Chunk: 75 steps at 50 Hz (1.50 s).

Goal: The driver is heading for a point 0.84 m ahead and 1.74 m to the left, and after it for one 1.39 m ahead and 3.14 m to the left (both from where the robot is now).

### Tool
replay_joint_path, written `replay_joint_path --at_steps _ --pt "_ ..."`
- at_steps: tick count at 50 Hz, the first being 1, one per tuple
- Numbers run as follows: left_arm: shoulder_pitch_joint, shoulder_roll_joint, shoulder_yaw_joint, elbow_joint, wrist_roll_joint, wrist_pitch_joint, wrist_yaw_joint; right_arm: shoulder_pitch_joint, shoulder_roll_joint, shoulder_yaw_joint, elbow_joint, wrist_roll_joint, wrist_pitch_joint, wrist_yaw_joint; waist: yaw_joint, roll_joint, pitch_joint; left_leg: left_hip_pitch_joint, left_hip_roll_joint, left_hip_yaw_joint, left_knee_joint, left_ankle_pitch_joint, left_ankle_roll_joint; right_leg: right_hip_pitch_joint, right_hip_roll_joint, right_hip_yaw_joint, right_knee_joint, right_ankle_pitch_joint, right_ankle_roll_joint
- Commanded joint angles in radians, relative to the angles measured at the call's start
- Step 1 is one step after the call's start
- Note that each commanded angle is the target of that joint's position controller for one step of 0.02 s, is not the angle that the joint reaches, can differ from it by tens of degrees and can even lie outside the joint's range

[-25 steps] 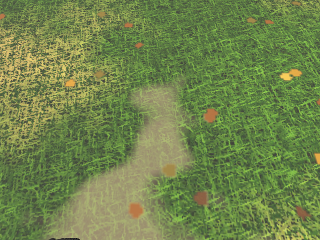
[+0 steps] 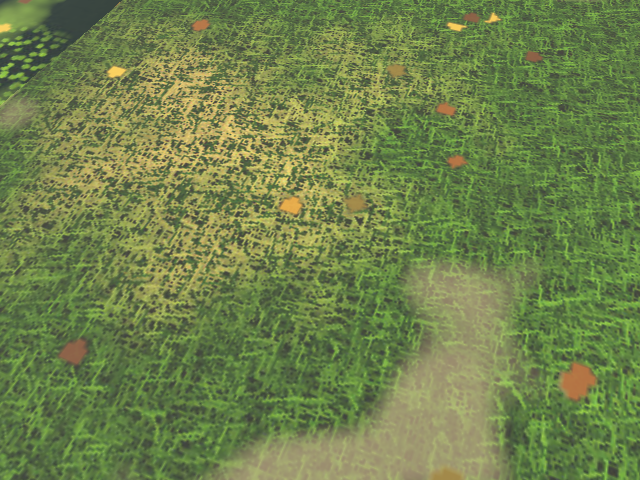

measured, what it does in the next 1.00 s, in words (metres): walks ahead, turning left: right foot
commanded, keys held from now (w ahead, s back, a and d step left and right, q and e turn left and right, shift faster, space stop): w+q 1.00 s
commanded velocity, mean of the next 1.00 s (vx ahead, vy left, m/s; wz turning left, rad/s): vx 0.50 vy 0.00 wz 0.59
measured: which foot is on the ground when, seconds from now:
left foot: down 0.00-0.50, up 0.52-1.00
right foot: up 0.00-0.48, down 0.50-1.00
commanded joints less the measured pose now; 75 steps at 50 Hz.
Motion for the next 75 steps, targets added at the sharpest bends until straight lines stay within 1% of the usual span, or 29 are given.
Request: replay_joint_path --at_steps 1,2,3,6,11,19,22,24,25,26,27,28,29,31,34,41,46,48,50,51,52,53,54,56,59,66,73,74,75 --pt "0.021 0.018 -0.018 -0.14 0.041 -0.037 -0.011 0.345 -0.357 -0.11 0.033 0.01 -0.005 -0.03 -0.088 0.262 -0.272 0.864 0.246 -0.66 -0.164 -0.113 0.27 -0.726 0.079 0.14 0.824 -0.058 -0.02" --pt "-0.076 0.082 -0.013 -0.167 -0.007 -0.087 -0.026 0.392 -0.289 -0.086 0.005 -0.009 -0.019 -0.025 -0.147 0.162 -0.396 0.929 0.321 -0.919 -0.331 -0.226 0.314 -0.852 0.119 0.376 0.941 -0.12 -0.038" --pt "-0.177 0.125 -0.002 -0.194 -0.043 -0.11 -0.033 0.358 -0.223 -0.067 0.012 -0.018 -0.033 -0.024 -0.16 0.104 -0.259 0.859 0.295 -0.773 -0.343 -0.14 0.251 -0.946 0.066 0.391 0.925 -0.024 -0.071" --pt "-0.154 0.14 0.014 -0.169 0.01 -0.101 -0.02 0.16 -0.119 -0.031 -0.043 -0.016 -0.043 -0.03 -0.035 0.001 -0.119 0.459 0.183 -0.472 -0.357 0.128 0.165 -0.741 -0.037 0.401 0.692 0.153 -0.077" --pt "-0.246 0.09 0.007 -0.219 0.033 -0.057 -0.014 0.215 -0.185 -0.043 -0.04 -0.009 -0.05 -0.06 -0.03 0.005 -0.052 0.305 0.126 -0.357 -0.408 0.269 0.152 -0.708 -0.008 0.362 0.408 0.326 -0.011" --pt "-0.452 0.092 -0.006 -0.304 0.01 -0.076 -0.044 0.325 -0.175 -0.04 -0.009 0.002 -0.032 -0.072 -0.111 0.081 -0.021 0.349 0.102 -0.4 -0.318 0.093 0.069 -0.607 0.086 0.373 0.004 0.565 -0.031" --pt "-0.409 0.127 0.004 -0.305 0.008 -0.093 -0.053 0.318 -0.181 -0.043 -0.015 -0.002 -0.019 -0.081 -0.079 0.115 -0.034 0.424 0.131 -0.479 -0.225 0.142 0.053 -0.547 0.096 0.379 -0.037 0.443 -0.061" --pt "-0.219 0.175 0.028 -0.262 0.022 -0.105 -0.046 0.276 -0.145 -0.029 -0.042 -0.006 -0.017 -0.078 0.02 0.115 -0.144 0.374 0.056 -0.446 -0.034 0.271 0.007 -0.258 0.071 0.378 -0.069 0.453 -0.119" --pt "-0.045 0.234 0.043 -0.245 0.036 -0.103 -0.037 0.268 -0.099 -0.009 -0.07 -0.025 -0.02 -0.074 0.089 0.013 -0.297 0.226 -0.011 -0.359 0.249 0.114 -0.033 0.026 -0.102 0.543 -0.036 0.415 -0.182" --pt "0.035 0.298 0.059 -0.208 0.042 -0.088 -0.041 0.438 -0.033 0.01 -0.092 0.008 -0.031 -0.071 0.008 -0.355 -0.42 -0.148 -0.14 -0.258 0.568 -0.437 -0.1 0.349 -0.332 1.026 -0.124 0.241 -0.357" --pt "0.01 0.195 0.037 -0.225 0.016 -0.082 -0.044 0.433 -0.145 -0.005 -0.062 0.024 -0.032 -0.074 0.029 -0.258 -0.358 -0.275 -0.049 -0.284 0.705 -0.428 -0.108 0.312 -0.341 1.103 -0.173 0.016 -0.341" --pt "-0.042 0.126 0.018 -0.242 0.012 -0.074 -0.039 0.313 -0.204 -0.021 -0.076 0.016 -0.026 -0.073 0.058 -0.147 -0.216 -0.305 -0.012 -0.26 0.727 -0.33 -0.112 0.174 -0.291 0.922 -0.191 0.022 -0.287" --pt "-0.097 0.114 0.01 -0.247 0.022 -0.065 -0.037 0.253 -0.197 -0.023 -0.09 0.004 -0.021 -0.075 0.038 -0.072 -0.133 -0.266 0.025 -0.225 0.703 -0.254 -0.116 0.028 -0.247 0.786 -0.212 0.141 -0.257" --pt "-0.139 0.088 -0.002 -0.234 0.035 -0.061 -0.036 0.225 -0.16 -0.026 -0.109 -0.003 -0.015 -0.065 -0.007 -0.09 -0.055 -0.191 0.079 -0.218 0.618 -0.185 -0.111 -0.145 -0.177 0.617 -0.264 0.301 -0.233" --pt "-0.131 0.109 0.008 -0.21 0.023 -0.074 -0.038 0.218 -0.105 -0.016 -0.132 0.005 0.002 -0.059 -0.022 -0.105 -0.035 -0.185 0.105 -0.187 0.537 -0.15 -0.117 -0.196 -0.169 0.488 -0.327 0.41 -0.252" --pt "-0.096 0.173 0.025 -0.182 0.018 -0.059 -0.027 0.058 -0.082 0.002 -0.188 -0.001 -0.007 -0.028 0.022 -0.07 -0.007 -0.183 0.096 -0.119 0.196 0.159 -0.123 -0.141 -0.145 0.244 -0.347 0.567 -0.223" --pt "-0.031 0.218 0.035 -0.155 -0.003 -0.031 -0.023 -0.059 -0.088 0.004 -0.247 0.001 -0.006 0.0 0.049 -0.076 0.037 -0.163 0.06 -0.046 0.045 0.094 -0.085 -0.021 -0.188 0.174 -0.298 0.653 -0.193" --pt "-0.039 0.249 0.044 -0.157 -0.013 -0.018 -0.018 -0.023 -0.122 -0.013 -0.253 -0.005 -0.001 0.003 0.007 -0.107 -0.002 -0.063 0.002 0.007 0.024 -0.014 -0.046 0.018 -0.193 0.136 -0.182 0.962 -0.174" --pt "-0.059 0.257 0.044 -0.164 -0.02 -0.002 -0.009 0.211 -0.195 -0.058 -0.197 -0.004 0.005 -0.005 -0.134 -0.101 -0.129 0.261 -0.085 0.049 -0.059 0.005 0.016 -0.046 -0.155 0.084 0.14 1.154 -0.136" --pt "-0.049 0.217 0.026 -0.179 0.002 -0.006 -0.005 0.389 -0.271 -0.092 -0.15 -0.002 0.015 -0.025 -0.21 -0.017 -0.222 0.583 -0.014 -0.104 -0.073 0.027 0.068 -0.29 -0.119 0.083 0.438 0.892 -0.09" --pt "0.045 0.061 -0.025 -0.244 0.045 -0.033 -0.022 0.35 -0.394 -0.103 -0.158 0.006 0.005 -0.032 -0.07 0.267 -0.3 0.91 0.255 -0.667 -0.139 -0.082 0.251 -0.759 0.076 0.162 0.796 -0.076 -0.034" --pt "-0.056 0.138 -0.018 -0.26 0.005 -0.075 -0.037 0.396 -0.316 -0.078 -0.188 -0.002 -0.01 -0.027 -0.151 0.172 -0.437 0.957 0.32 -0.913 -0.298 -0.239 0.298 -0.88 0.103 0.389 0.917 -0.121 -0.046" --pt "-0.155 0.189 -0.005 -0.288 -0.031 -0.093 -0.044 0.362 -0.255 -0.059 -0.173 -0.011 -0.024 -0.023 -0.164 0.111 -0.288 0.864 0.289 -0.764 -0.316 -0.168 0.239 -0.956 0.056 0.396 0.899 -0.019 -0.067" --pt "-0.157 0.176 -0.007 -0.276 0.009 -0.098 -0.033 0.227 -0.194 -0.036 -0.187 -0.007 -0.03 -0.026 -0.072 0.003 -0.144 0.562 0.208 -0.55 -0.322 0.025 0.175 -0.835 -0.015 0.394 0.719 0.114 -0.067" --pt "-0.117 0.168 0.0 -0.274 0.028 -0.063 -0.034 0.162 -0.181 -0.027 -0.205 -0.021 -0.034 -0.037 -0.006 0.024 -0.1 0.353 0.161 -0.45 -0.375 0.204 0.172 -0.7 -0.03 0.385 0.597 0.169 -0.033" --pt "-0.344 0.093 -0.03 -0.337 0.027 -0.053 -0.043 0.262 -0.22 -0.037 -0.15 -0.006 -0.028 -0.069 -0.084 0.054 -0.034 0.231 0.062 -0.327 -0.366 0.121 0.094 -0.607 0.063 0.353 0.137 0.556 0.006" --pt "-0.309 0.147 -0.004 -0.346 0.015 -0.077 -0.063 0.315 -0.193 -0.03 -0.103 -0.006 -0.01 -0.073 -0.059 0.123 -0.045 0.394 0.129 -0.46 -0.196 0.129 0.046 -0.486 0.089 0.353 -0.019 0.44 -0.07" --pt "-0.229 0.167 0.009 -0.326 0.024 -0.081 -0.058 0.311 -0.17 -0.021 -0.106 -0.009 -0.009 -0.07 -0.019 0.121 -0.088 0.39 0.087 -0.436 -0.109 0.235 0.022 -0.361 0.096 0.336 -0.046 0.436 -0.1" --pt "-0.097 0.209 0.022 -0.313 0.039 -0.086 -0.053 0.302 -0.127 -0.003 -0.121 -0.02 -0.012 -0.067 0.043 0.071 -0.209 0.309 0.038 -0.38 0.11 0.202 -0.015 -0.136 -0.021 0.44 -0.01 0.459 -0.163"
